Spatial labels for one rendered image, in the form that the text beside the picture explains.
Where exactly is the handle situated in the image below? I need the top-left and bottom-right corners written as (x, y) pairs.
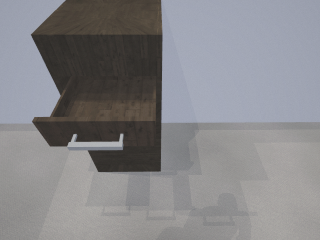
top-left (67, 133), bottom-right (124, 151)

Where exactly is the cabinet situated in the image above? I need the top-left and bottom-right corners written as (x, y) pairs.
top-left (31, 0), bottom-right (163, 172)

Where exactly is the drawer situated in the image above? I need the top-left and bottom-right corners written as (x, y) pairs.
top-left (32, 76), bottom-right (157, 147)

